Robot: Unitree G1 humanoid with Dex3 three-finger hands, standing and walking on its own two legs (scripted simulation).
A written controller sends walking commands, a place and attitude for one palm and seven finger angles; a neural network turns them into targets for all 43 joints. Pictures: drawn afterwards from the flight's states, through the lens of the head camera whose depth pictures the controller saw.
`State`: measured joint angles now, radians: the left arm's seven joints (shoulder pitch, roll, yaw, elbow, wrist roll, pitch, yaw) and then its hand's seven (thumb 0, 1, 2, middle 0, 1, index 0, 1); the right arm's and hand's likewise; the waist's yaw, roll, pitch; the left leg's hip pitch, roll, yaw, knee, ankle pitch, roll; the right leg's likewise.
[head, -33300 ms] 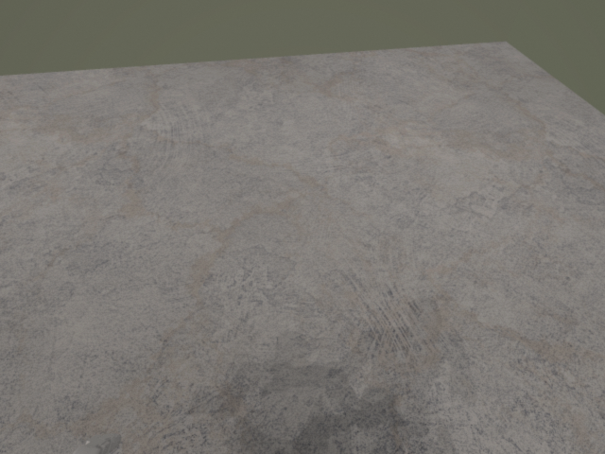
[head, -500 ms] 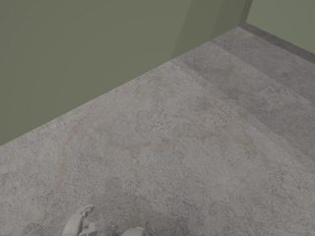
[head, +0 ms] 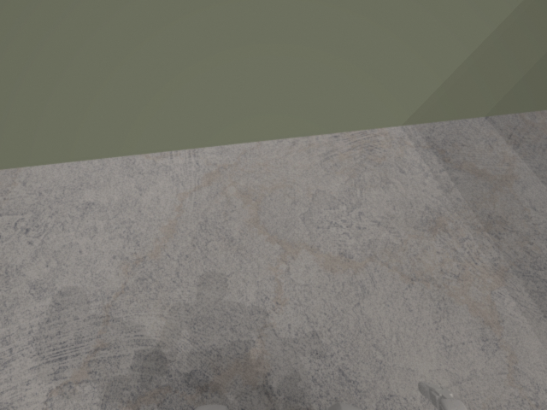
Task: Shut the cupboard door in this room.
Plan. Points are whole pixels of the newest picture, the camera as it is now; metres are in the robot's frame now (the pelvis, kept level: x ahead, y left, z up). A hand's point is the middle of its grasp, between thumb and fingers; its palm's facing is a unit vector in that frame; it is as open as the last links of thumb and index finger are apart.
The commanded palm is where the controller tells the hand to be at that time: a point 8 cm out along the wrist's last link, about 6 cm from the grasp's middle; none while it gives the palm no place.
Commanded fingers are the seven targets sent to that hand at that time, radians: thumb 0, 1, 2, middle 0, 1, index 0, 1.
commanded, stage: walk to a spot facing it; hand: left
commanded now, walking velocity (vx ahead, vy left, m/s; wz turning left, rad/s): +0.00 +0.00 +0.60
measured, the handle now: out of the picture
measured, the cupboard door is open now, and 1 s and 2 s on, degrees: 82 82 82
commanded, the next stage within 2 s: none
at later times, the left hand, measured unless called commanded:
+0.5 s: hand out of the picture +0.06 +0.17 -0.13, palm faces +0.29 -0.92 -0.27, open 7.4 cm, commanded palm none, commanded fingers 0.00 0.90 0.90 -0.20 -0.30 -0.20 -0.30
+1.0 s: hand out of the picture -0.06 +0.23 -0.17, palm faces +0.61 -0.76 -0.22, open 7.4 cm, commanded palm none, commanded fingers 0.00 0.90 0.90 -0.20 -0.30 -0.20 -0.30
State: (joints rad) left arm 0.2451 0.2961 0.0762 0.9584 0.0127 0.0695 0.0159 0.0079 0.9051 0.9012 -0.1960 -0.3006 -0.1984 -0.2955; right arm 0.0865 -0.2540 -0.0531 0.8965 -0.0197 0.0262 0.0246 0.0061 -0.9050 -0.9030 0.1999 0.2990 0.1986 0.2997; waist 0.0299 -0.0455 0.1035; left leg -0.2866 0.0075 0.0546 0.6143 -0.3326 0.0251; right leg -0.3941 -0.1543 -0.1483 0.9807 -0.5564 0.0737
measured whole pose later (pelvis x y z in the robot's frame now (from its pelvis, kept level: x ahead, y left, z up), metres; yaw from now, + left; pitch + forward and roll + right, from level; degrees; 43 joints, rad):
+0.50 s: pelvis +0.01 -0.05 +0.01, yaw +18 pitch +0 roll +1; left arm 0.18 0.17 0.02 0.86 0.01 -0.01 0.01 0.00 0.90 0.90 -0.20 -0.30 -0.20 -0.30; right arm 0.20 -0.28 -0.09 0.95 -0.03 0.08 0.04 0.01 -0.90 -0.90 0.20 0.30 0.20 0.30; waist -0.03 0.06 0.08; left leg -0.51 -0.01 -0.04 1.18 -0.37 -0.05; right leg -0.23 -0.08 -0.16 0.51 -0.29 -0.01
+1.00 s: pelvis +0.09 +0.08 +0.01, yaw +35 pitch +0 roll -1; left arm 0.32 0.26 0.07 1.06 0.02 0.01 -0.02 0.01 0.91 0.90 -0.19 -0.30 -0.20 -0.29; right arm 0.11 -0.22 -0.04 0.92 -0.02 -0.06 0.02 0.00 -0.90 -0.90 0.20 0.30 0.20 0.30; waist 0.05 -0.03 0.09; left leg -0.24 0.00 0.11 0.54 -0.31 0.05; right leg -0.43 -0.17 -0.11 1.19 -0.40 0.08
